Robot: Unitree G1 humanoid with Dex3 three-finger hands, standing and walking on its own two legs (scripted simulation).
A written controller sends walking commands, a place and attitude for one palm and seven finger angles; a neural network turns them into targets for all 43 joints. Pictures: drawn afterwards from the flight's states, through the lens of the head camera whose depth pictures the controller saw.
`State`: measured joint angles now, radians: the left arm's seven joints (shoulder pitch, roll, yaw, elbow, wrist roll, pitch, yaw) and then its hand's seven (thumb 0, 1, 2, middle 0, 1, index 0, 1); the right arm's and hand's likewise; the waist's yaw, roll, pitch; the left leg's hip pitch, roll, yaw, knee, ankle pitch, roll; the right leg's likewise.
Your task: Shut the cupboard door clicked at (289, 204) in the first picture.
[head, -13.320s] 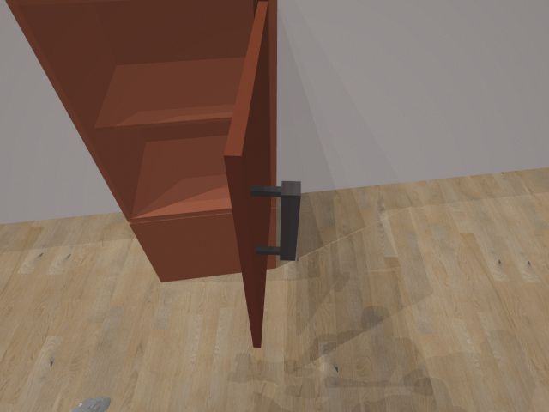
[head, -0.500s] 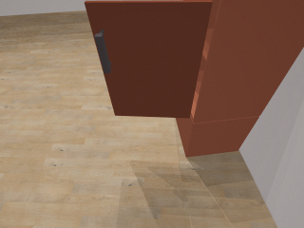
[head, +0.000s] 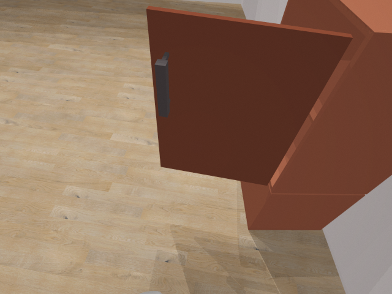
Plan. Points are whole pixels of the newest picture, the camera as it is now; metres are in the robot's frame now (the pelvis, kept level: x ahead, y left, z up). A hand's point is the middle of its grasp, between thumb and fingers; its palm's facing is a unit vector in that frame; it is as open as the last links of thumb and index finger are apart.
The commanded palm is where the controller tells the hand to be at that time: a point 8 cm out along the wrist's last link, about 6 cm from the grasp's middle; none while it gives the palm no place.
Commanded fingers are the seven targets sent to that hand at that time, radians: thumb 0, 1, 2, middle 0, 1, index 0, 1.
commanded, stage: come to a stop and stand still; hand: left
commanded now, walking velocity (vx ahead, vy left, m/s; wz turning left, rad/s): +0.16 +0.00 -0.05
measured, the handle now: (165, 85) +0.57 +0.15 +0.10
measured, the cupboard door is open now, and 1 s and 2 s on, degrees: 79 79 79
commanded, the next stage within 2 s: look again from close up in 1.20 s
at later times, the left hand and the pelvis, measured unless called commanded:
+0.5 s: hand (130, 280) +0.17 +0.16 -0.16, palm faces +0.01 -0.97 -0.24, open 7.3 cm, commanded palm none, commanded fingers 0.00 0.90 0.90 -0.20 -0.30 -0.20 -0.30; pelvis +0.08 -0.01 +0.00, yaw +0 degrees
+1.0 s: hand out of the picture +0.06 +0.24 -0.15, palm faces +0.00 -0.96 -0.28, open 7.4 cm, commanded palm none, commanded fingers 0.00 0.90 0.90 -0.20 -0.30 -0.20 -0.30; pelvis +0.04 +0.04 +0.01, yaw -2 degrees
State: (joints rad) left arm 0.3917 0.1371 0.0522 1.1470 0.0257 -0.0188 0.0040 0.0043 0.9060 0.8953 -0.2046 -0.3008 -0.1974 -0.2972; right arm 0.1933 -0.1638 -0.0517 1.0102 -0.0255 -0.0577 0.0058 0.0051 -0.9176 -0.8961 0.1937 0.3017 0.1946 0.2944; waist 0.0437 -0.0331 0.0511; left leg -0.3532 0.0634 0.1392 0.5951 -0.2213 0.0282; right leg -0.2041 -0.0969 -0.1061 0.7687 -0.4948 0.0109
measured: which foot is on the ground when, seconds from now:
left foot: down 0.00-0.36, up 0.38-0.66, down 0.68-1.00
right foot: up 0.00-0.32, down 0.34-1.00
